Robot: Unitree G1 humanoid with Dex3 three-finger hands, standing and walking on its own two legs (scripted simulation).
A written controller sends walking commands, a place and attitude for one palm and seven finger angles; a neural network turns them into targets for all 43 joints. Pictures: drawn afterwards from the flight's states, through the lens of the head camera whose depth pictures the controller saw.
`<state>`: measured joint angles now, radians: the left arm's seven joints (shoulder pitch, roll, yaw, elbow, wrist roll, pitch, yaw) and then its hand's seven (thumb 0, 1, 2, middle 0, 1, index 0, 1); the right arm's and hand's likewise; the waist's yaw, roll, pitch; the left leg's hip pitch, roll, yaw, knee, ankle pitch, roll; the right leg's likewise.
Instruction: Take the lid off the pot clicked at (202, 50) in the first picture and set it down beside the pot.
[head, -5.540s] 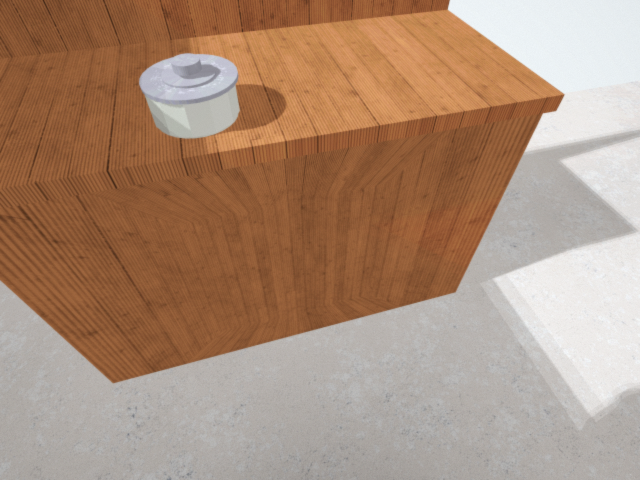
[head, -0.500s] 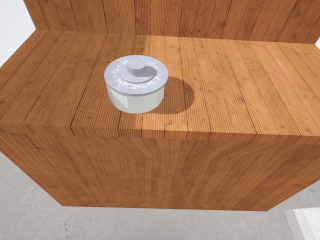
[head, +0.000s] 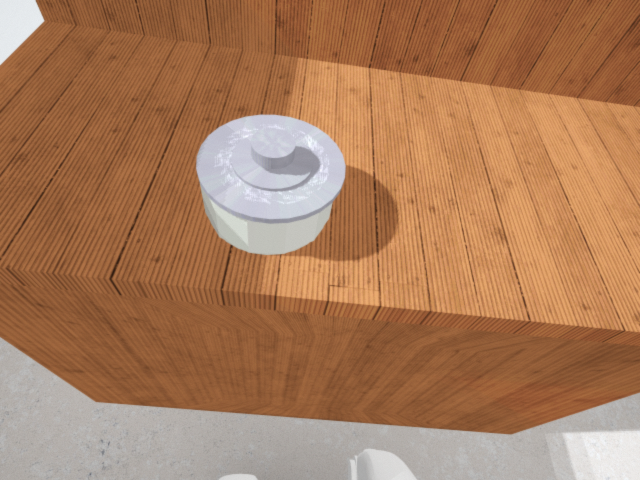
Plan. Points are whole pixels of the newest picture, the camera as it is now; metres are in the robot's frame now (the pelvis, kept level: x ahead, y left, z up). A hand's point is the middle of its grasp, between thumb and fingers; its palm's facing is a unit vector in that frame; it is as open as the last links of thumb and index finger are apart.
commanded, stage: come to a stop and stand still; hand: left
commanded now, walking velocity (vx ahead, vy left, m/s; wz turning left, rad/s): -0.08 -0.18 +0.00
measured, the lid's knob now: (273, 148) +0.45 +0.11 +0.15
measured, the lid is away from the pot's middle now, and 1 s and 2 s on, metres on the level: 0.00 0.00 0.00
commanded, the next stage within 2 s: look again from close up in 0.96 s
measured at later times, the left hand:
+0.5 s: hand out of the picture +0.08 +0.14 -0.19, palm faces +0.03 -0.98 -0.20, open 7.4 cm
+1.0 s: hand out of the picture +0.01 +0.17 -0.16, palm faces +0.02 -0.97 -0.26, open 7.4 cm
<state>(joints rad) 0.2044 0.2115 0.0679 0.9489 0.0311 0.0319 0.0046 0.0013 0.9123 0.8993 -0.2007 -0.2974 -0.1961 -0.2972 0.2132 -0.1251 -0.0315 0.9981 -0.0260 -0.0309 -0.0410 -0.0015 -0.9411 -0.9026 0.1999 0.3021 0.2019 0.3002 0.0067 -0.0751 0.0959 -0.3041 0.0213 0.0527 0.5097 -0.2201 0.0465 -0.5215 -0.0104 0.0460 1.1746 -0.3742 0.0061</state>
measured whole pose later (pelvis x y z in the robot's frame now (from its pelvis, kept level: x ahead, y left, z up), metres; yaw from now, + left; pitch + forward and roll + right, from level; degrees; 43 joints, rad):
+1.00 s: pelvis +0.01 -0.02 +0.00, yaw +0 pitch +0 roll +0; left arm 0.33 0.16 -0.02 1.01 0.02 0.01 0.03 0.00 0.91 0.90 -0.20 -0.30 -0.20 -0.30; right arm 0.22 -0.20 0.00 0.95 -0.01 0.00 -0.01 0.00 -0.93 -0.90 0.20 0.30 0.20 0.30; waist 0.02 0.05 0.04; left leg -0.26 -0.07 0.09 0.48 -0.23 0.09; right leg -0.21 -0.02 0.00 0.53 -0.32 0.00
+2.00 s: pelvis +0.07 -0.07 +0.00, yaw +1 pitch +1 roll +1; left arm 0.31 0.13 -0.02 1.09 0.00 -0.02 0.05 0.00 0.91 0.90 -0.20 -0.30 -0.20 -0.30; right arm 0.26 -0.14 0.03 1.13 0.00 -0.03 -0.05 0.01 -0.93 -0.90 0.20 0.30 0.20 0.30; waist 0.00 -0.01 0.06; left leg -0.16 -0.01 0.05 0.42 -0.27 0.02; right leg -0.06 0.05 -0.03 0.38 -0.32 -0.06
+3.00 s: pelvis +0.00 -0.02 -0.01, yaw +3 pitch +0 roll +0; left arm 0.23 0.23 0.02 0.95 0.03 0.02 0.04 0.00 0.91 0.90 -0.20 -0.30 -0.20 -0.30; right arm 0.25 -0.17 -0.04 0.96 0.01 0.02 -0.02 0.01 -0.91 -0.90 0.20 0.30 0.20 0.30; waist 0.00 -0.06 0.09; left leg -0.30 0.00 0.01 0.62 -0.24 -0.01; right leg -0.27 -0.03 -0.04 0.62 -0.35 0.00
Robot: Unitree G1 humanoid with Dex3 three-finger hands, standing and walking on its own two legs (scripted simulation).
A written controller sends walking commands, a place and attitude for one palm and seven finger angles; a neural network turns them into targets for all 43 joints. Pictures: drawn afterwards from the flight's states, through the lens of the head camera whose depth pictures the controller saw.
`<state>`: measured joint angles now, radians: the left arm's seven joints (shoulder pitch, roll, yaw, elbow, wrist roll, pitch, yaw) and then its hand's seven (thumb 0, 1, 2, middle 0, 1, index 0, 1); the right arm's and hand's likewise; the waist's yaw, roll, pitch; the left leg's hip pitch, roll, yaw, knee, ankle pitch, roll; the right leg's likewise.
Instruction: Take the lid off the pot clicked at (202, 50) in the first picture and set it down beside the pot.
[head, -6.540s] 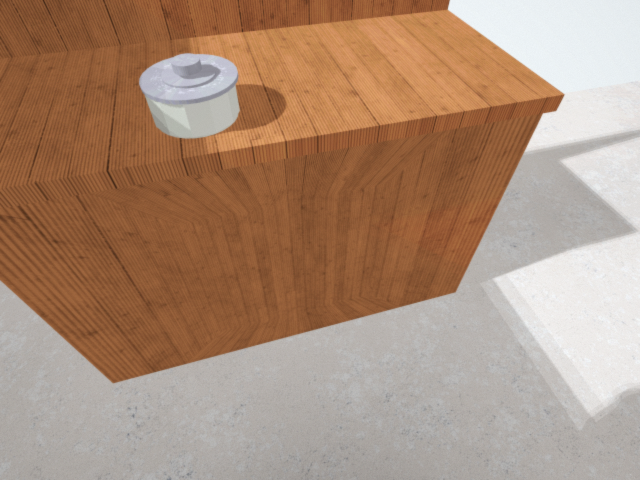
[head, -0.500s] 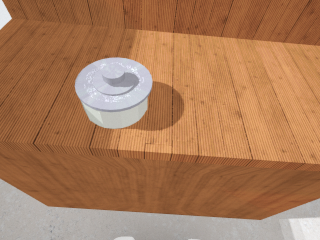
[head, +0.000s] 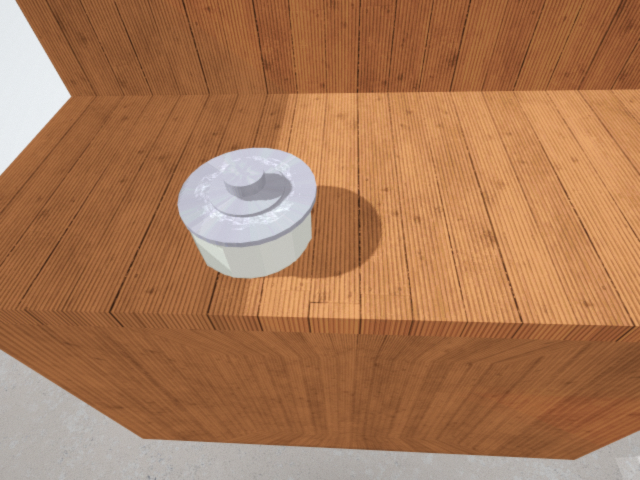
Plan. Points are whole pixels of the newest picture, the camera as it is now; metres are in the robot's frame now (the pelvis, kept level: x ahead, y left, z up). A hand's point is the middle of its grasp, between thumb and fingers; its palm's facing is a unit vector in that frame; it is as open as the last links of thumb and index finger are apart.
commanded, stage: look again from close up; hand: left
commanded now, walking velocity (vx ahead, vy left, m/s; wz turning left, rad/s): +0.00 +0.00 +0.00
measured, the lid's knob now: (244, 177) +0.43 +0.13 +0.16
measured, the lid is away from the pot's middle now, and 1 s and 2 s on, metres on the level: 0.00 0.00 0.00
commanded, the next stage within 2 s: shuffle to correct the standing spot in 1.38 s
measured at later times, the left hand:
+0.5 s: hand out of the picture +0.03 +0.14 -0.17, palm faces +0.00 -0.98 -0.21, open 7.3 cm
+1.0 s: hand out of the picture +0.03 +0.11 -0.17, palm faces +0.04 -0.98 -0.18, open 7.3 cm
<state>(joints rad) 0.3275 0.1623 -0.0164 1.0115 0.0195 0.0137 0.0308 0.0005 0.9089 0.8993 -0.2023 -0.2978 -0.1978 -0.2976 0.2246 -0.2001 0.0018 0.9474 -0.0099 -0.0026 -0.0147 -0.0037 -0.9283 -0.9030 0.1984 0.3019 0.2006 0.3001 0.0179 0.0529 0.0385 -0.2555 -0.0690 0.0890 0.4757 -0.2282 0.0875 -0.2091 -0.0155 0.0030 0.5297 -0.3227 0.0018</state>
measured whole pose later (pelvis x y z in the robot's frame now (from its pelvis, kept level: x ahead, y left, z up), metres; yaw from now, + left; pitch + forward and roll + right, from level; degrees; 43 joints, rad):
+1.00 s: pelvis +0.05 -0.05 +0.01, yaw +1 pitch +1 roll +1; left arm 0.31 0.13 -0.02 1.09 0.00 -0.02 0.05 0.00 0.91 0.90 -0.20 -0.30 -0.20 -0.30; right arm 0.26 -0.14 0.03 1.13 0.00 -0.03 -0.05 0.01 -0.93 -0.90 0.20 0.30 0.20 0.30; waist 0.00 -0.01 0.06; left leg -0.16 -0.01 0.05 0.42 -0.27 0.02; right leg -0.06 0.05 -0.03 0.38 -0.32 -0.06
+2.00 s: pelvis -0.02 +0.01 -0.01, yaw +3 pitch +0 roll +0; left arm 0.23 0.23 0.02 0.95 0.03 0.02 0.04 0.00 0.91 0.90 -0.20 -0.30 -0.20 -0.30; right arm 0.25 -0.17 -0.04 0.96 0.01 0.02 -0.02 0.01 -0.91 -0.90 0.20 0.30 0.20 0.30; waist 0.00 -0.06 0.09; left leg -0.30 0.00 0.01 0.62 -0.24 -0.01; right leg -0.27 -0.03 -0.04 0.62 -0.35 0.00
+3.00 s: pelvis -0.04 +0.04 -0.01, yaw +1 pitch +0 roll -1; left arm 0.27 0.20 0.01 0.97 0.01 -0.01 0.06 0.00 0.92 0.90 -0.20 -0.30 -0.20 -0.30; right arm 0.22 -0.16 0.00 1.03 -0.01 -0.01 -0.03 0.02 -0.93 -0.90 0.20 0.30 0.20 0.30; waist -0.01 -0.03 0.02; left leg -0.33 -0.01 0.06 0.66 -0.33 0.06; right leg -0.07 0.01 -0.03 0.52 -0.45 0.00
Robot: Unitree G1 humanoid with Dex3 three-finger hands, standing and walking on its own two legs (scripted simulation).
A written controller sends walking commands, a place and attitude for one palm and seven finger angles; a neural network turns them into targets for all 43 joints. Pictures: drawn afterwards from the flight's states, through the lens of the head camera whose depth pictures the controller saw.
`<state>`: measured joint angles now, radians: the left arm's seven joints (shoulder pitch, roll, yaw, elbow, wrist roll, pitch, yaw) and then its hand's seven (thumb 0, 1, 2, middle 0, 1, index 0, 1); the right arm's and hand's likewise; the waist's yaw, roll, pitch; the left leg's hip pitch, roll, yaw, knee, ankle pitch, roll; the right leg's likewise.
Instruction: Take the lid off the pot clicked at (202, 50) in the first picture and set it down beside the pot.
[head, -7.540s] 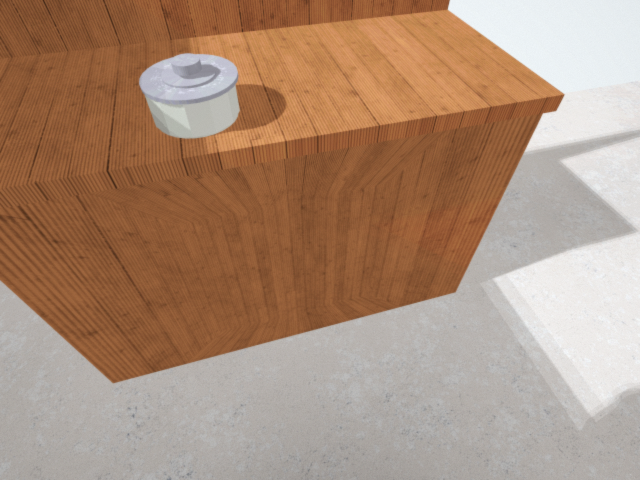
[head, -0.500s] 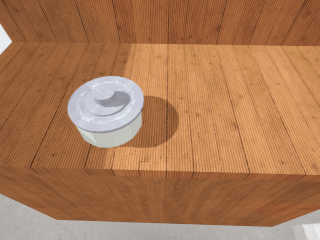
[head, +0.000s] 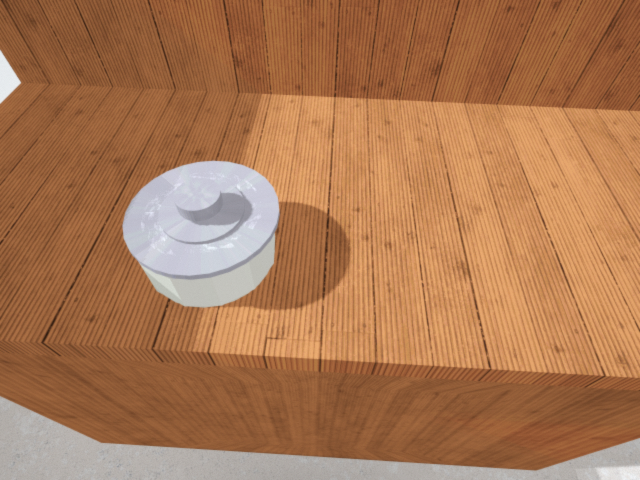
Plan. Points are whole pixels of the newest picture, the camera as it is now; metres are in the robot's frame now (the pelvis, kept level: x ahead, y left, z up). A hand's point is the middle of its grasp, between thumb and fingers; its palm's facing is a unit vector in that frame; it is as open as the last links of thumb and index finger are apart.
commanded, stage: look again from close up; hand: left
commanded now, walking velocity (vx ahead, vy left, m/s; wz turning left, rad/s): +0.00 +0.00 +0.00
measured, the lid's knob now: (198, 199) +0.38 +0.17 +0.15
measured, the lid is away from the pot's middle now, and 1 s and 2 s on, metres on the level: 0.00 0.00 0.00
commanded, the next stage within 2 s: shuffle to correct the standing spot in 0.38 s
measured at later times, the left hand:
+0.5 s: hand out of the picture -0.03 +0.16 -0.18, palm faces +0.03 -0.99 -0.17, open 7.4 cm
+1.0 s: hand out of the picture -0.03 +0.25 -0.19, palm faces +0.03 -0.97 -0.23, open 7.4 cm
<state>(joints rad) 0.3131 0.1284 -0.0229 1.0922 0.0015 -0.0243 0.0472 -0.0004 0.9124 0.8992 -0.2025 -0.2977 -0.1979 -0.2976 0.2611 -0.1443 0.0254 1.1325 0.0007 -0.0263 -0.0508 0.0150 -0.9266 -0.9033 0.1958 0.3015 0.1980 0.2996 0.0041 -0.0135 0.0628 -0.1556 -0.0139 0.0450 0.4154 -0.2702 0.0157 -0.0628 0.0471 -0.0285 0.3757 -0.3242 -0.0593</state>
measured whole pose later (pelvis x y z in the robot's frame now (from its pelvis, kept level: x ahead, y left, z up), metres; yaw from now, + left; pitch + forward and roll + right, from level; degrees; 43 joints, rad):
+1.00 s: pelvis -0.07 +0.05 -0.02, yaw +2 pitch +0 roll +0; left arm 0.23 0.23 0.02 0.95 0.03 0.02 0.04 0.00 0.91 0.90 -0.20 -0.30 -0.20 -0.30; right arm 0.25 -0.17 -0.04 0.96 0.01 0.02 -0.02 0.01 -0.91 -0.90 0.20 0.30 0.20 0.30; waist 0.00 -0.06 0.09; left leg -0.30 0.00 0.01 0.62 -0.24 -0.01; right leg -0.27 -0.03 -0.04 0.62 -0.35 0.00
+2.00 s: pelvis -0.09 +0.08 -0.02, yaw +0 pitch +0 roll -1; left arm 0.27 0.20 0.01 0.97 0.01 -0.01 0.06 0.00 0.92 0.90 -0.20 -0.30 -0.20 -0.30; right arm 0.22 -0.16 0.00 1.03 -0.01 -0.01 -0.03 0.02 -0.93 -0.90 0.20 0.30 0.20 0.30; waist -0.01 -0.03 0.02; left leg -0.33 -0.01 0.06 0.66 -0.33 0.06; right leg -0.07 0.01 -0.03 0.52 -0.45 0.00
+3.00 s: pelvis -0.14 +0.11 +0.00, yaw +1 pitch +0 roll -1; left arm 0.36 0.19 0.01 1.03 0.02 0.00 0.03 0.00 0.91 0.90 -0.20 -0.30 -0.20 -0.30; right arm 0.22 -0.15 -0.02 1.04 0.00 0.00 -0.01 0.01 -0.93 -0.90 0.20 0.30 0.20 0.30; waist 0.02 -0.04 0.04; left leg -0.30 -0.05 0.06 0.45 -0.14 0.09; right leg -0.09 -0.03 -0.04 0.42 -0.32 0.03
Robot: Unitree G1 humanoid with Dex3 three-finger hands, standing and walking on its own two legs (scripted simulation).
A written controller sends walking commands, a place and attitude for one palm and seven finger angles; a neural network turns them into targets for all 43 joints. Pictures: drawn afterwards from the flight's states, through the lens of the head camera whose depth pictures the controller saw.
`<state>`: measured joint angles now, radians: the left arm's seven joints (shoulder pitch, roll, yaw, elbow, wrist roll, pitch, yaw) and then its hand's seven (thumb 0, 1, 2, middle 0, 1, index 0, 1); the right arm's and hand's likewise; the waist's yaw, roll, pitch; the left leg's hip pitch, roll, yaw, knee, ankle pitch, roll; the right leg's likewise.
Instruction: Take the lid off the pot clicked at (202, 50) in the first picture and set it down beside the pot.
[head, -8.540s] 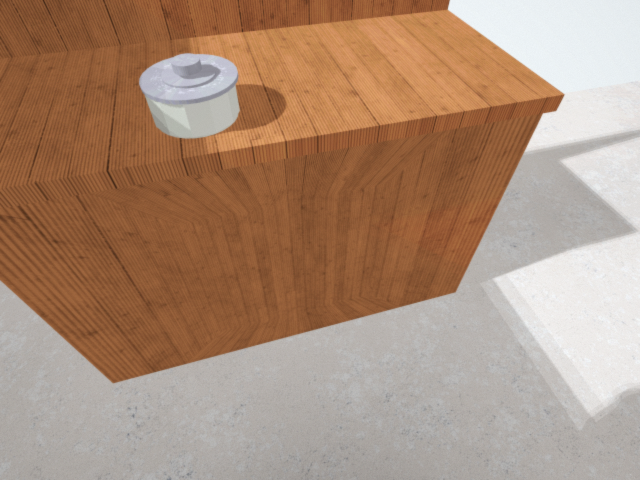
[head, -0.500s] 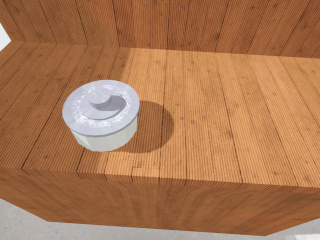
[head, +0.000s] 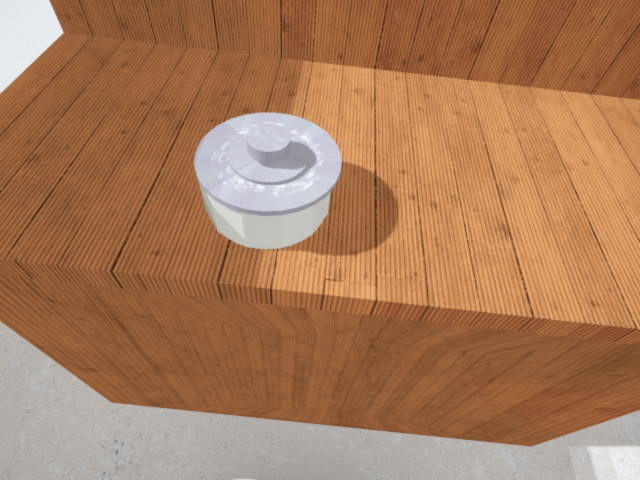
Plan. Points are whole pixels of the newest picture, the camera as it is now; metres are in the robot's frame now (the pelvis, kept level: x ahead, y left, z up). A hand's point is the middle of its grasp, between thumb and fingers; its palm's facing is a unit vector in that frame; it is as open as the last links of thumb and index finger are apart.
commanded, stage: come to a stop and stand still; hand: left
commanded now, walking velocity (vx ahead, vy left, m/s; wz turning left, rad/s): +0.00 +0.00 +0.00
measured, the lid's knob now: (268, 143) +0.45 +0.10 +0.17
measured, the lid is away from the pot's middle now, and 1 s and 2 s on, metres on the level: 0.00 0.00 0.00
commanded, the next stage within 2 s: look again from close up in 0.98 s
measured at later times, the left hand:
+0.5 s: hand out of the picture -0.09 +0.19 -0.17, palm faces -0.04 -0.99 -0.15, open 7.4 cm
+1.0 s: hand out of the picture +0.03 +0.22 -0.18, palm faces +0.00 -0.98 -0.21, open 7.3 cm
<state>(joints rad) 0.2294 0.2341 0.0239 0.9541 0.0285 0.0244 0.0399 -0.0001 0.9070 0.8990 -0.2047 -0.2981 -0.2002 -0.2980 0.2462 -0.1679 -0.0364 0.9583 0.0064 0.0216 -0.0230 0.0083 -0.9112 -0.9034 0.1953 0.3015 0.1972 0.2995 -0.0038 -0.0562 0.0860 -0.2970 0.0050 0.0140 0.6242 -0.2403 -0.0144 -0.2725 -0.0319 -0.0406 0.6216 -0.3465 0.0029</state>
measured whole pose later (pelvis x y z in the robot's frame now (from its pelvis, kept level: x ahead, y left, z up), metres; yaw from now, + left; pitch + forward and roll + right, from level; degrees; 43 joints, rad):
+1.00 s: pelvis -0.02 +0.03 +0.00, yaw -2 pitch +0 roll -1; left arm 0.27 0.20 0.01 0.97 0.01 -0.01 0.06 0.00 0.92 0.90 -0.20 -0.30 -0.20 -0.30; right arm 0.22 -0.16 0.00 1.03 -0.01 -0.01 -0.03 0.02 -0.93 -0.90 0.20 0.30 0.20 0.30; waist -0.01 -0.03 0.02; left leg -0.33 -0.01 0.06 0.66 -0.33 0.06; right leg -0.07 0.01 -0.03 0.52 -0.45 0.00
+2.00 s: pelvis -0.07 +0.06 +0.01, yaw +0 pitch +0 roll -1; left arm 0.36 0.19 0.01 1.03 0.02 0.00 0.03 0.00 0.91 0.90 -0.20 -0.30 -0.20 -0.30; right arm 0.22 -0.15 -0.02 1.04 0.00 0.00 -0.01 0.01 -0.93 -0.90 0.20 0.30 0.20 0.30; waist 0.02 -0.04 0.04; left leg -0.30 -0.05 0.06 0.45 -0.14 0.09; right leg -0.09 -0.03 -0.04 0.42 -0.32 0.03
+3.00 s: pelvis -0.07 +0.01 +0.02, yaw +0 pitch -5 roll -1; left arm 0.69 0.29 0.17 -0.33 -0.04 -0.07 0.07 0.01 0.90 0.90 -1.22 -1.40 -1.21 -1.40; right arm 0.19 -0.21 0.02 0.57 0.01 -0.09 -0.06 0.02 -0.90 -0.90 0.20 0.30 0.20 0.30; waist 0.08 0.05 0.02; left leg -0.21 0.00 0.02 0.42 -0.13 0.02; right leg 0.03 0.04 -0.06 0.34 -0.29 -0.04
